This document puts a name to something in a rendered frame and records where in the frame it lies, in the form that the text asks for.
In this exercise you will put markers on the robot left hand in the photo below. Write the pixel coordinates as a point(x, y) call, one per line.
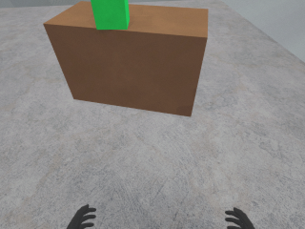
point(76, 221)

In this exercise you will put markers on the robot right hand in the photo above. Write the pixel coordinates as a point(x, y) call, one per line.
point(242, 219)

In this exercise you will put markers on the pedestal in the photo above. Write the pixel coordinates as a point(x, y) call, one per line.
point(153, 65)

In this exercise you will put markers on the carton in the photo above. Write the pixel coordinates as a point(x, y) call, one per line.
point(111, 14)

